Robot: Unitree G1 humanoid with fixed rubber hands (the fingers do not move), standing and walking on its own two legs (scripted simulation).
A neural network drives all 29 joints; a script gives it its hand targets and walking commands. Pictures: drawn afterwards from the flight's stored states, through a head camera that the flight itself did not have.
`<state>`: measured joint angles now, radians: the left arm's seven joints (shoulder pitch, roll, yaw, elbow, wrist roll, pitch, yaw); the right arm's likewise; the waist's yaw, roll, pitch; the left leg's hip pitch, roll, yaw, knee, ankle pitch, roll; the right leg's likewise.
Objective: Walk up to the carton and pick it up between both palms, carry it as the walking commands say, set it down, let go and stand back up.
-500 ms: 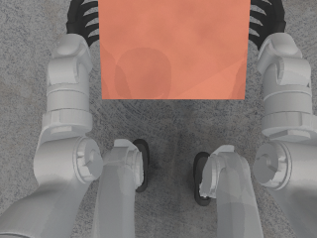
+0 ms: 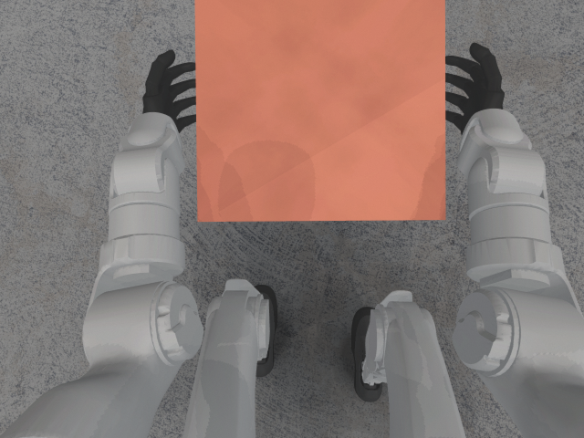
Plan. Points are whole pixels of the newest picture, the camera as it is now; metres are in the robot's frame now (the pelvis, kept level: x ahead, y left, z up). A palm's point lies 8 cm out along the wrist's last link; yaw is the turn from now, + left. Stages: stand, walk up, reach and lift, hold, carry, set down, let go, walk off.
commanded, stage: reach and lift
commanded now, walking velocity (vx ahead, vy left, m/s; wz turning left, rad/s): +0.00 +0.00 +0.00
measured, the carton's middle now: (317, 117) +0.54 +0.03 -0.16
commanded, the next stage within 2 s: none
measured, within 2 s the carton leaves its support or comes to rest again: neither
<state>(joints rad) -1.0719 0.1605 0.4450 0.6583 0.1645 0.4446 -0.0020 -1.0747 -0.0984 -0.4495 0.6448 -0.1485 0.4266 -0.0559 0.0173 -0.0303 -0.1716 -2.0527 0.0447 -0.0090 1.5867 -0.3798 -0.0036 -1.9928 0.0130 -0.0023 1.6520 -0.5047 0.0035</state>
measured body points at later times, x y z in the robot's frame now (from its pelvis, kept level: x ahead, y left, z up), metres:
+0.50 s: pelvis +0.01 +0.00 +0.06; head +0.25 +0.02 +0.44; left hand +0.49 +0.22 -0.01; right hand +0.50 -0.16 +0.00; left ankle +0.12 +0.13 -0.49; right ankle +0.09 -0.12 -0.49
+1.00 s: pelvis +0.03 +0.00 +0.12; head +0.23 +0.02 +0.52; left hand +0.47 +0.22 +0.06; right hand +0.48 -0.16 +0.07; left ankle +0.12 +0.13 -0.49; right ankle +0.09 -0.12 -0.49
